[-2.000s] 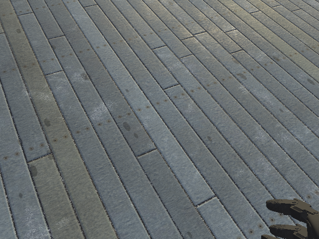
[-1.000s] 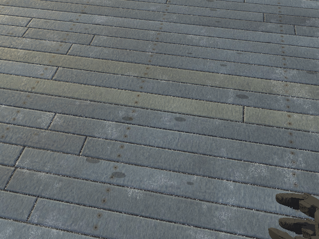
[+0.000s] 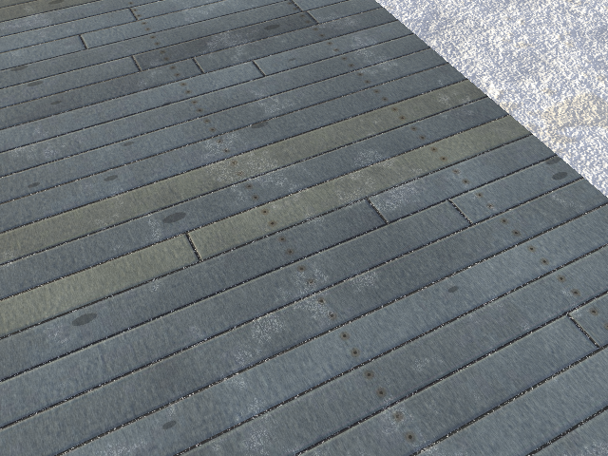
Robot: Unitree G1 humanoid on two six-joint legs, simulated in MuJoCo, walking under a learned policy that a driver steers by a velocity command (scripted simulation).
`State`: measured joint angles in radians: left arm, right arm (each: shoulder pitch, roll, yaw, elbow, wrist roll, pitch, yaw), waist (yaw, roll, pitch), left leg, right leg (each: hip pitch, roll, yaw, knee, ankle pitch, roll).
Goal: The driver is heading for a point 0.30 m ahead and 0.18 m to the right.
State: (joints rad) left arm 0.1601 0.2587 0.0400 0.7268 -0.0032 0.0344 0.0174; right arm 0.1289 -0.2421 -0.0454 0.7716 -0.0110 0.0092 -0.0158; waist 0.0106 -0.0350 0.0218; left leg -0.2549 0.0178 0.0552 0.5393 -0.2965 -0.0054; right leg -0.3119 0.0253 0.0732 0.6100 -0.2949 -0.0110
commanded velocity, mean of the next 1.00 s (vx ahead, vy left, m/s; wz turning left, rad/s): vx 0.00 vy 0.00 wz -0.67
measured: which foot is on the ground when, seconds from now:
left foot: down 0.00-0.24, up 0.26-0.78, down 0.80-1.00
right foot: up 0.00-0.22, down 0.24-0.82, up 0.84-1.00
